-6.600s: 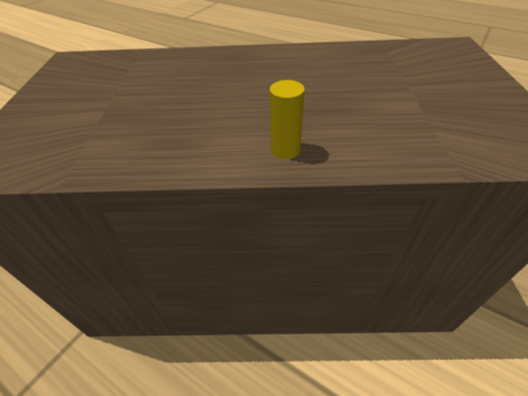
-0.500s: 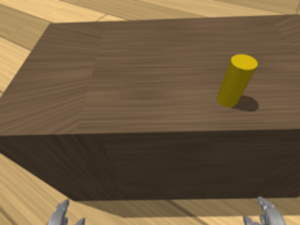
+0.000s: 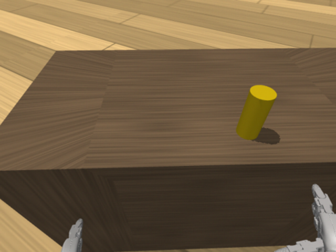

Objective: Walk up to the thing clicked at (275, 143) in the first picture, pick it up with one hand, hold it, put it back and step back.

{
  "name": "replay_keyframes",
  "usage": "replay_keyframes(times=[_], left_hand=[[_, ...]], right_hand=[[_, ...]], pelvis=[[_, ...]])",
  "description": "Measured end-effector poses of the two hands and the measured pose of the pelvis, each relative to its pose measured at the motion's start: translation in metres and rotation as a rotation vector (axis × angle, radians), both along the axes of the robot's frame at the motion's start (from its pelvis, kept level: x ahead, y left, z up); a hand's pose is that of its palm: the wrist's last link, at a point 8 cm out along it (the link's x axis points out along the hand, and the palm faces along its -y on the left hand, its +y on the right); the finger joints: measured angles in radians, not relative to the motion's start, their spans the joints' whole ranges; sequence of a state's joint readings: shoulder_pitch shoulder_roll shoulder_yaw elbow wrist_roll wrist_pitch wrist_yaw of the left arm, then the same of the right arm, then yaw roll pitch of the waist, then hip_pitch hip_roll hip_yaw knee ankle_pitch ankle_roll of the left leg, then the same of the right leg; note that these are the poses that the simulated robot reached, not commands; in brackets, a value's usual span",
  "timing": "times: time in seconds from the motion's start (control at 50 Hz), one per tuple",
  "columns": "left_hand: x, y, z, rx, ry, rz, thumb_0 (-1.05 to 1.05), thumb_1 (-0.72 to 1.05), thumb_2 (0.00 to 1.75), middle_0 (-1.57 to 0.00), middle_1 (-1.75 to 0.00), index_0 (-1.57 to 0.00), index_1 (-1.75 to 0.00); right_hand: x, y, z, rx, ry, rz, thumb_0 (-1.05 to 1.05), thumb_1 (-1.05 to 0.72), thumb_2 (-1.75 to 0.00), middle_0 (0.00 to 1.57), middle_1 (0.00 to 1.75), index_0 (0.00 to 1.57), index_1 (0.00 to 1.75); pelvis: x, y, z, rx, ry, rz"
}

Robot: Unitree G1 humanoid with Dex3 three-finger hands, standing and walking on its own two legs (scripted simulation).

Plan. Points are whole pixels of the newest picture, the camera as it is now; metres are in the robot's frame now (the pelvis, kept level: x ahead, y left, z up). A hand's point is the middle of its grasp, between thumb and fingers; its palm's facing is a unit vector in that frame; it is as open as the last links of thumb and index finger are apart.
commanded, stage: rise first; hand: right
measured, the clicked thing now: (254, 113) +0.46 -0.22 +0.10
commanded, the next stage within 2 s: go down in 1.24 s
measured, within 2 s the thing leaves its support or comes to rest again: neither
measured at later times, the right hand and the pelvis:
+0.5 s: hand (327, 216) +0.17 -0.26 +0.11, palm faces +0.35 +0.84 -0.42, open 17.5 cm; pelvis -0.01 +0.00 +0.00, yaw -1 degrees
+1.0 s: hand out of the picture +0.16 -0.25 +0.16, palm faces +0.40 +0.80 -0.44, open 17.4 cm; pelvis -0.03 +0.00 +0.00, yaw -1 degrees
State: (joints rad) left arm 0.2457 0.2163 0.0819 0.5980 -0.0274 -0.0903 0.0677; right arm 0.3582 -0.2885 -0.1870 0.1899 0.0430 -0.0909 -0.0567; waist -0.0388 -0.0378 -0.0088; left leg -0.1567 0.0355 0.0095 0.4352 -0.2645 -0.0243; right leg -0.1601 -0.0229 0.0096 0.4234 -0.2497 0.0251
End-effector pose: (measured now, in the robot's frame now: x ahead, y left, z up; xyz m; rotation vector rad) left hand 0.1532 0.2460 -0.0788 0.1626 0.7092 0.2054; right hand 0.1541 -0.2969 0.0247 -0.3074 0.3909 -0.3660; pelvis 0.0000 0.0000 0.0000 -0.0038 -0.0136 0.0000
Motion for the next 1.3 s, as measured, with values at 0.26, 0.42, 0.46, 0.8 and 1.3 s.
replay_keyframes(times=[0.26, 0.42, 0.46, 0.8, 1.3], left_hand=[[-0.011, 0.015, -0.004, 0.009, 0.025, 0.018, -0.01, -0.54, 0.03, -0.06, -0.05, -0.06, -0.05], [-0.011, 0.013, -0.002, 0.0, 0.003, 0.019, -0.01, -0.55, 0.03, -0.06, -0.05, -0.05, -0.06], [-0.011, 0.013, 0.0, -0.003, -0.007, 0.021, -0.01, -0.55, 0.04, -0.06, -0.05, -0.05, -0.06], [-0.025, 0.016, -0.004, -0.014, -0.011, 0.032, -0.01, -0.56, 0.04, -0.06, -0.05, -0.05, -0.05], [-0.028, 0.015, -0.005, -0.025, -0.018, 0.032, -0.01, -0.55, 0.06, -0.06, -0.06, -0.05, -0.06]], right_hand=[[-0.007, 0.002, 0.061, -0.108, -0.202, 0.051, -0.01, 0.56, -0.04, 0.05, 0.05, 0.05, 0.05], [-0.014, 0.003, 0.088, -0.165, -0.306, 0.079, -0.01, 0.56, -0.03, 0.05, 0.05, 0.06, 0.05], [-0.016, 0.002, 0.095, -0.181, -0.328, 0.082, -0.01, 0.56, -0.03, 0.05, 0.05, 0.06, 0.05], [-0.028, 0.005, 0.136, -0.274, -0.487, 0.127, -0.01, 0.54, -0.03, 0.06, 0.05, 0.06, 0.05], [-0.03, 0.005, 0.17, -0.364, -0.621, 0.151, -0.01, 0.53, -0.05, 0.06, 0.05, 0.07, 0.06]], pelvis=[[-0.004, 0.002, 0.0, -0.002, -0.025, -0.006], [-0.008, 0.003, 0.0, -0.002, -0.037, -0.01], [-0.009, 0.003, 0.0, -0.002, -0.041, -0.01], [-0.021, 0.002, 0.0, -0.003, -0.055, -0.01], [-0.026, 0.004, 0.0, -0.004, -0.061, -0.013]])
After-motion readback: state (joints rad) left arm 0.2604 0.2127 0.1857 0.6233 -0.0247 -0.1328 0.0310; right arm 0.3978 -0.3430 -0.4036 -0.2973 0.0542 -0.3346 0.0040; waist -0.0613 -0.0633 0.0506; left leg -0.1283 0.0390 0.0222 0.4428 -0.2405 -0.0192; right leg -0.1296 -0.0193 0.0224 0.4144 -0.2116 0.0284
